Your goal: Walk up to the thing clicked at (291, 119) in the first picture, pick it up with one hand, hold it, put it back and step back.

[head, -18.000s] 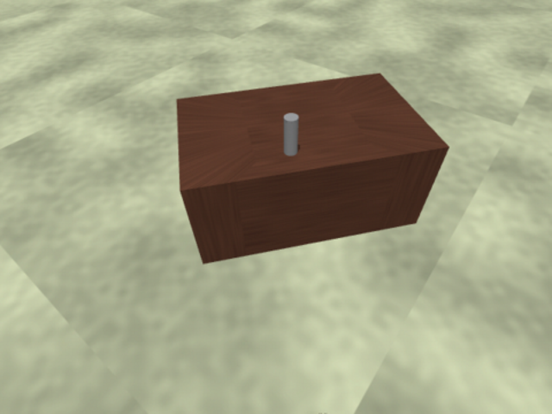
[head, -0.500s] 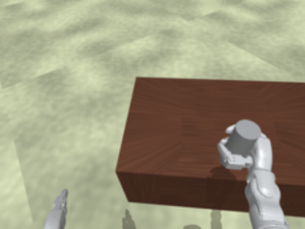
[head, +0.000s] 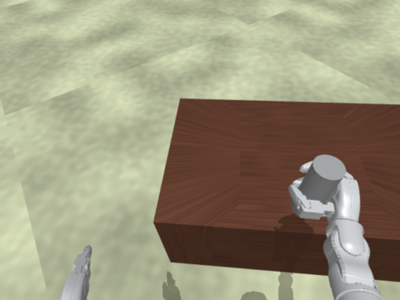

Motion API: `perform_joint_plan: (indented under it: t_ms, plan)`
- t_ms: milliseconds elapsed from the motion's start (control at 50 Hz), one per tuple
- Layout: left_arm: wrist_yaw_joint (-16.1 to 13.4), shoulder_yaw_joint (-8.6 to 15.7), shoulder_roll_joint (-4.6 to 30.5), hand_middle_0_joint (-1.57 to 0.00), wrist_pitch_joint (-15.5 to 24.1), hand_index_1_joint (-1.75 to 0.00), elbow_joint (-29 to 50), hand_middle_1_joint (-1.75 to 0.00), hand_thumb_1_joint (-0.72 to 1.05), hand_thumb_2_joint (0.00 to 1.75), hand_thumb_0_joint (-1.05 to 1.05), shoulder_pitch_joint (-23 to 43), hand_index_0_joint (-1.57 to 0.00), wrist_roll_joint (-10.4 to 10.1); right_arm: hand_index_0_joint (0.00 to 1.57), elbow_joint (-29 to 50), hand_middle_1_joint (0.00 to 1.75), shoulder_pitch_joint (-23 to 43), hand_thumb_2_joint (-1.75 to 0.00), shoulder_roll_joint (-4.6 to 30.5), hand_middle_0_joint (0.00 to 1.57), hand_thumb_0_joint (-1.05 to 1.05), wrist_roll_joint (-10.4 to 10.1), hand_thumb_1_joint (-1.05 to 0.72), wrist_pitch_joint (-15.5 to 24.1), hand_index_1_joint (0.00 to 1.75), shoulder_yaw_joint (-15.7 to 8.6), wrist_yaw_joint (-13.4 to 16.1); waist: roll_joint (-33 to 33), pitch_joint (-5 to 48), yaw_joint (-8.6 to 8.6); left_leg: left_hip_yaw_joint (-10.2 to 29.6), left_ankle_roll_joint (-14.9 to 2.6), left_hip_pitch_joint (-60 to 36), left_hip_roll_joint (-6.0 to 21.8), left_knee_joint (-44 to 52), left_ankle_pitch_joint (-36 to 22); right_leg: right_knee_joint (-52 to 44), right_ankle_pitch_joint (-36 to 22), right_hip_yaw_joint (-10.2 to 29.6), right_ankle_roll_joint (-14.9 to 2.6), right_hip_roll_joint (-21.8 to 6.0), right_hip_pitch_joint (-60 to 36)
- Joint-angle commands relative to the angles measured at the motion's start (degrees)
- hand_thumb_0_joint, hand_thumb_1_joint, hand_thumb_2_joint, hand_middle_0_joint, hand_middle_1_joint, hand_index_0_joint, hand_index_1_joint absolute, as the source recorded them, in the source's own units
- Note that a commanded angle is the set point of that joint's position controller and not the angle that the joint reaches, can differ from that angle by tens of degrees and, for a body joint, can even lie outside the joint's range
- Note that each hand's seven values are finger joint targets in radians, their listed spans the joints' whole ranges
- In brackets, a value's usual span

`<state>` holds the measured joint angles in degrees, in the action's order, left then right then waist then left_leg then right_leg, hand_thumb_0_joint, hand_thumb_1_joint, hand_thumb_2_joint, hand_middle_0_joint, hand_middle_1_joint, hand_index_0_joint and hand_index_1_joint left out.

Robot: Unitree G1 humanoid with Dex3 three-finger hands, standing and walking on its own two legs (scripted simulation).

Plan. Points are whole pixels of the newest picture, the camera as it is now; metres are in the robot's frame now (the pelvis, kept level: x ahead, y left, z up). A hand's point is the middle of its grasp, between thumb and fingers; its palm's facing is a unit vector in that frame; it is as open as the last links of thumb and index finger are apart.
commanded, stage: crouch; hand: right
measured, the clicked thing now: (314, 189) +0.34 -0.18 +0.05
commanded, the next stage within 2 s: lower in 1.12 s
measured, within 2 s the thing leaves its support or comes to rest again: neither
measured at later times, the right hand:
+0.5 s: hand (299, 175) +0.43 -0.20 -0.04, palm faces +0.21 +0.98 +0.02, open 7.4 cm
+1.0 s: hand (295, 175) +0.47 -0.21 -0.10, palm faces +0.22 +0.98 +0.00, open 7.4 cm
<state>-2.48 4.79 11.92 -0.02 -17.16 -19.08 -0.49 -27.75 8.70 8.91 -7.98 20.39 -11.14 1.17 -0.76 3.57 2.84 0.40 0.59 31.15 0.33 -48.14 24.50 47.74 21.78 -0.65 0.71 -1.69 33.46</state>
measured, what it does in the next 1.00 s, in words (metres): lowers itself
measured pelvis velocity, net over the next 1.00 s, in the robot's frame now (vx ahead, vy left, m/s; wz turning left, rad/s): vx -0.02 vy -0.01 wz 0.04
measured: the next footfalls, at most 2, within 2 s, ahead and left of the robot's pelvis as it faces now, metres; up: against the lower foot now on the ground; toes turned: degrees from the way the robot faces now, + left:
none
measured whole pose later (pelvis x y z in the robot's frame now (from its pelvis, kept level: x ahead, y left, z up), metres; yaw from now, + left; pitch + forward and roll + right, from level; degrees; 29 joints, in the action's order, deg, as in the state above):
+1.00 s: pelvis -0.02 -0.01 -0.09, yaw +2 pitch +26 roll +5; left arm 3.3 3.8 14.4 0.9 5.8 -22.5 5.8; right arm -66.3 40.3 27.1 0.5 33.6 -30.4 -1.1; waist -0.7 8.6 15.0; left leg -2.3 0.7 67.3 -2.4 -72.6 31.3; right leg 76.5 30.4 3.1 0.5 -4.1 72.2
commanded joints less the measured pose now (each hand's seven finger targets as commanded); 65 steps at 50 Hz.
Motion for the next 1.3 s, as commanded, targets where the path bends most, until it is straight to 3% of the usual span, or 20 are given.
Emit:
perform_joint_plan:
  t_ms: [0, 40, 120, 160, 200, 240, 300, 320, 380, 460, 480, 560, 680, 800, 860, 900, 940, 1000, 1140, 1280]
  plan:
    - [-0.6, 4.4, 8.2, -0.05, 3.6, -0.05, 10.6, -0.05, -0.54, 0.04, 0.00, 3.0, -0.05, 0.6, 1.38, 7.1, 1.45, 20.9, -1.33, 8.6, 1.35, 0.00, -0.2, -0.39, 5.8, 1.45, -3.7, -0.2, -1.6, 12.8, 1.67, 0.1, -0.10, -0.1, -0.4, 6.2, -12.8, -4.4, -8.1, -0.1, -1.95, 0.9, -6.1]
    - [-0.2, 2.6, 6.2, -0.05, 3.9, -0.05, 9.0, -0.06, -0.53, 0.04, 0.00, 1.6, -0.05, 1.0, 1.38, 5.9, 1.45, 25.3, -1.33, 9.8, 1.35, 0.00, 0.3, -0.37, 7.3, 1.45, -4.1, -0.4, 0.5, 14.1, 1.87, 1.0, -0.20, 2.3, -0.2, 4.8, -12.8, -2.4, -8.2, -0.2, -1.86, 0.9, -5.3]
    - [-0.1, 5.1, 8.8, -0.05, 4.9, -0.05, 11.7, -0.06, -0.54, 0.05, 0.00, 0.3, -0.05, 1.8, 1.39, 0.9, 1.47, 30.1, -1.35, 12.9, 1.35, 0.00, 0.9, -0.34, 9.6, 1.47, -7.3, -0.4, 0.5, 20.1, 3.57, 0.5, -0.12, 5.0, -0.9, 0.9, -16.3, 1.3, -11.4, 0.5, -1.92, 0.8, -4.8]
    - [0.5, 3.2, 6.9, -0.05, 5.1, -0.06, 11.9, -0.06, -0.54, 0.05, 0.00, 0.0, -0.05, 2.3, 1.40, -1.8, 1.47, 32.9, -1.35, 13.7, 1.36, 0.00, 1.1, -0.36, 11.1, 1.48, -8.2, -0.4, 1.9, 20.9, 3.65, 0.8, -0.14, 6.3, -0.9, -0.5, -15.8, 3.2, -10.9, 0.6, -1.89, 0.8, -2.3]
    - [0.6, 5.0, 8.9, -0.05, 5.5, -0.06, 14.1, -0.06, -0.54, 0.05, 0.00, 0.4, -0.05, 2.6, 1.39, -3.3, 1.47, 37.6, -1.35, 16.4, 1.36, 0.00, 1.7, -0.38, 12.3, 1.47, -9.7, -0.5, 2.1, 23.9, 4.56, 0.8, -0.21, 7.9, -1.2, -1.7, -14.9, 4.7, -10.1, 1.0, -1.80, 0.6, -1.2]
    - [1.1, 3.8, 8.1, -0.05, 5.8, -0.06, 15.7, -0.06, -0.54, 0.05, 0.00, 0.5, -0.06, 3.1, 1.41, -6.8, 1.49, 39.7, -1.37, 16.5, 1.37, 0.00, 2.3, -0.39, 13.2, 1.49, -10.0, -0.6, 4.2, 25.6, 4.85, 1.0, -0.34, 9.5, -1.3, -2.6, -13.5, 5.9, -9.0, 1.1, -1.63, 0.6, -0.1]
    - [1.6, 3.0, 7.8, -0.05, 5.8, -0.06, 18.1, -0.06, -0.54, 0.05, 0.00, -0.9, -0.05, 3.9, 1.42, -11.3, 1.50, 43.3, -1.37, 17.7, 1.38, 0.00, 3.3, -0.39, 14.3, 1.50, -10.8, -1.0, 5.3, 29.3, 5.78, 0.2, -0.35, 10.7, -1.8, -5.1, -15.5, 8.2, -11.7, 1.6, -1.63, 0.6, 0.7]
    - [1.7, 3.4, 9.1, -0.05, 5.8, -0.06, 20.1, -0.06, -0.54, 0.05, 0.00, -0.8, -0.06, 4.0, 1.42, -12.0, 1.50, 45.1, -1.38, 20.6, 1.39, 0.00, 3.7, -0.40, 14.7, 1.50, -12.6, -0.9, 5.9, 31.5, 5.54, -0.2, -0.48, 11.2, -2.1, -6.0, -16.4, 8.8, -13.6, 1.8, -1.42, 0.4, -0.3]
    - [2.1, 5.3, 11.0, -0.05, 5.2, -0.06, 20.3, -0.06, -0.54, 0.06, 0.00, -2.4, -0.05, 4.4, 1.42, -18.2, 1.49, 45.5, -1.37, 20.6, 1.39, 0.00, 4.3, -0.41, 14.8, 1.49, -13.2, -1.2, 6.8, 30.2, 6.89, -1.1, -0.78, 14.8, -2.5, -7.4, -14.4, 9.9, -12.9, 2.5, -1.39, 0.0, 2.1]
    - [3.3, 2.9, 8.7, -0.05, 5.3, -0.06, 22.1, -0.07, -0.53, 0.04, 0.00, -1.6, -0.06, 5.1, 1.41, -21.9, 1.48, 47.7, -1.36, 20.8, 1.38, 0.00, 4.7, -0.43, 16.1, 1.49, -14.4, -1.6, 8.8, 29.5, 6.58, -1.8, -1.37, 19.1, -2.9, -10.0, -10.9, 11.2, -10.6, 3.0, -0.89, -0.4, 5.5]
    - [3.3, 4.2, 10.4, -0.05, 5.4, -0.06, 25.1, -0.06, -0.53, 0.04, 0.00, -0.9, -0.06, 5.1, 1.40, -20.3, 1.47, 49.7, -1.36, 22.8, 1.37, 0.00, 5.0, -0.42, 16.5, 1.47, -15.4, -1.3, 8.1, 32.4, 6.98, -2.1, -1.46, 18.5, -3.1, -10.5, -10.9, 11.3, -10.2, 3.5, -0.84, -0.6, 5.3]
    - [3.5, 6.3, 12.3, -0.05, 4.8, -0.05, 26.3, -0.07, -0.52, 0.04, 0.00, -3.6, -0.06, 5.6, 1.40, -23.0, 1.46, 50.0, -1.34, 24.5, 1.37, 0.00, 6.3, -0.42, 17.3, 1.46, -16.2, -1.2, 10.2, 33.7, 8.88, -2.8, -1.52, 21.9, -3.4, -12.4, -10.6, 13.0, -11.4, 4.4, -0.66, -1.3, 4.1]
    - [4.2, 5.1, 10.9, -0.05, 4.3, -0.05, 27.4, -0.06, -0.53, 0.05, 0.00, -6.9, -0.06, 5.9, 1.40, -23.0, 1.46, 53.3, -1.33, 25.5, 1.38, 0.00, 6.6, -0.44, 18.2, 1.46, -16.9, -1.0, 13.1, 33.3, 10.42, -3.2, -1.72, 25.1, -3.7, -14.3, -11.2, 16.0, -13.1, 4.1, -0.84, -1.3, 6.1]
    - [4.4, 5.5, 11.7, -0.05, 4.2, -0.05, 30.7, -0.06, -0.53, 0.05, 0.00, -5.4, -0.05, 6.2, 1.41, -24.3, 1.48, 54.8, -1.35, 28.0, 1.38, 0.00, 7.9, -0.42, 18.9, 1.48, -17.6, -1.3, 14.4, 34.1, 11.55, -3.6, -2.10, 27.5, -3.9, -16.0, -9.7, 17.8, -11.6, 4.6, -0.61, -1.4, 7.8]
    - [4.3, 6.8, 13.1, -0.05, 3.9, -0.05, 31.0, -0.06, -0.53, 0.06, 0.00, -6.5, -0.05, 6.3, 1.40, -25.0, 1.47, 54.1, -1.34, 31.3, 1.37, 0.00, 8.0, -0.42, 18.5, 1.47, -19.8, -1.5, 16.0, 36.3, 11.22, -3.6, -1.99, 27.0, -4.0, -16.6, -10.9, 19.0, -13.1, 4.5, -0.75, -1.3, 7.6]
    - [4.6, 5.5, 12.2, -0.05, 3.9, -0.06, 32.9, -0.06, -0.54, 0.06, 0.00, -6.1, -0.05, 6.2, 1.40, -25.2, 1.46, 54.6, -1.34, 29.6, 1.37, 0.00, 7.7, -0.42, 18.1, 1.46, -18.7, -2.2, 16.3, 36.2, 11.86, -3.8, -2.10, 27.7, -4.1, -17.0, -10.6, 19.2, -12.5, 4.8, -0.71, -1.4, 8.5]
    - [4.4, 7.0, 13.4, -0.05, 3.8, -0.05, 34.8, -0.06, -0.54, 0.06, 0.00, -5.9, -0.05, 6.1, 1.41, -25.0, 1.47, 55.3, -1.35, 32.7, 1.38, 0.00, 7.9, -0.43, 18.0, 1.47, -20.5, -2.1, 15.6, 37.5, 11.80, -3.5, -1.90, 26.6, -4.2, -17.0, -11.0, 20.0, -11.7, 4.7, -0.97, -1.2, 9.7]
    - [4.6, 4.3, 11.3, -0.05, 3.7, -0.05, 34.4, -0.06, -0.53, 0.05, 0.00, -6.8, -0.05, 6.1, 1.39, -27.2, 1.46, 54.5, -1.34, 31.3, 1.37, 0.00, 7.5, -0.43, 17.7, 1.46, -20.0, -3.1, 15.0, 35.0, 11.99, -3.3, -1.84, 27.4, -4.2, -17.2, -10.5, 20.8, -10.0, 4.5, -1.15, -1.2, 12.6]
    - [4.3, 5.2, 12.5, -0.05, 3.7, -0.05, 37.7, -0.05, -0.53, 0.05, 0.00, -7.3, -0.05, 5.9, 1.38, -25.7, 1.43, 54.7, -1.31, 36.2, 1.35, 0.00, 7.8, -0.44, 17.6, 1.43, -22.8, -4.3, 14.8, 36.3, 12.51, -2.1, -1.42, 25.6, -3.9, -17.7, -11.6, 22.8, -8.7, 4.3, -1.73, -1.1, 16.2]
    - [4.4, 3.3, 11.2, -0.05, 3.9, -0.05, 38.5, -0.05, -0.56, 0.06, 0.00, -8.9, -0.04, 6.0, 1.40, -29.4, 1.46, 51.9, -1.34, 34.6, 1.38, 0.00, 7.4, -0.48, 17.0, 1.46, -22.4, -5.6, 13.9, 35.0, 13.62, -1.8, -1.09, 26.8, -4.1, -19.3, -13.5, 25.6, -9.6, 4.5, -1.99, -1.3, 19.6]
